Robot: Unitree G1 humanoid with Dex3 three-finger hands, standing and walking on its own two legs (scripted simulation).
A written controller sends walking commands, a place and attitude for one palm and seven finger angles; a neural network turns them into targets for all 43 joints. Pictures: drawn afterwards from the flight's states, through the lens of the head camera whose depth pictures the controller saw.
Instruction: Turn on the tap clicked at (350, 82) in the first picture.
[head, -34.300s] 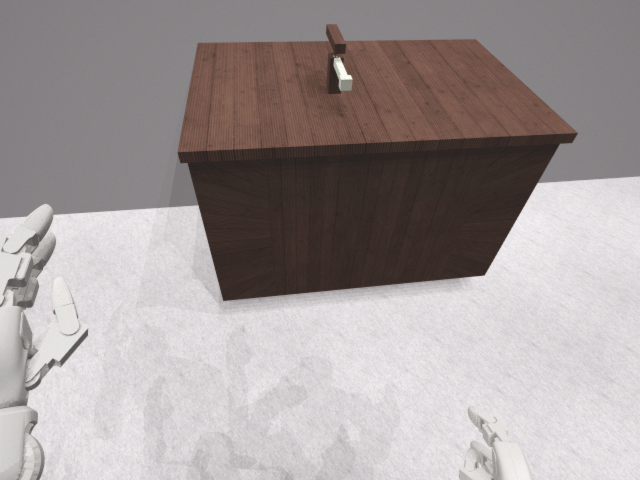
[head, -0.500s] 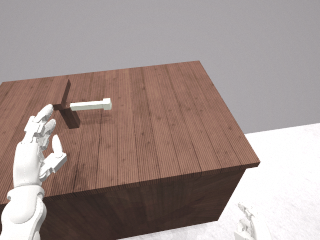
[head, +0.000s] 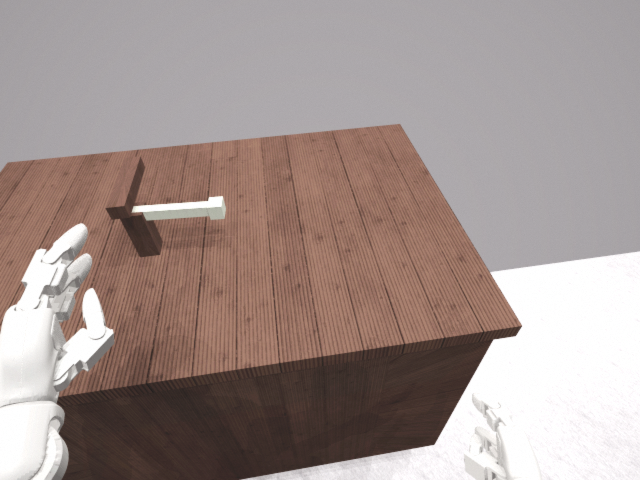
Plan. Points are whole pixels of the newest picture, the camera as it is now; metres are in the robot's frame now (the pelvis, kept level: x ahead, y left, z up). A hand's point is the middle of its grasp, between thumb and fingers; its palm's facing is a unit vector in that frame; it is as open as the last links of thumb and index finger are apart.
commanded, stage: step back with the hand held close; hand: left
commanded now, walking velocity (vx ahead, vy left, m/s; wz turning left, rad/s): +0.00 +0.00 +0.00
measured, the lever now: (216, 208) +0.51 +0.25 +0.04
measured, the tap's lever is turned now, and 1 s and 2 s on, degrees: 86 86 86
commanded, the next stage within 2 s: stop stepping back and stand still in 1.54 s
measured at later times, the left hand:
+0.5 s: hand (97, 359) +0.18 +0.24 +0.14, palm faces +0.28 -0.85 -0.44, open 7.4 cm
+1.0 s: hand (51, 393) +0.14 +0.25 +0.16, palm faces +0.38 -0.80 -0.47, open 7.4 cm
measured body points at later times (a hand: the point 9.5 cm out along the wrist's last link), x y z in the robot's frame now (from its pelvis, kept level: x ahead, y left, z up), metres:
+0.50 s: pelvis -0.04 +0.02 +0.00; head -0.01 +0.01 +0.44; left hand +0.16 +0.29 +0.16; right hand +0.13 -0.24 -0.09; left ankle -0.03 +0.10 -0.74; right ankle +0.02 -0.10 -0.74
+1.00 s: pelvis -0.08 +0.02 -0.02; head -0.05 +0.02 +0.43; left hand +0.11 +0.29 +0.18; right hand +0.08 -0.22 -0.11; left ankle -0.03 +0.10 -0.74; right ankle -0.03 -0.10 -0.74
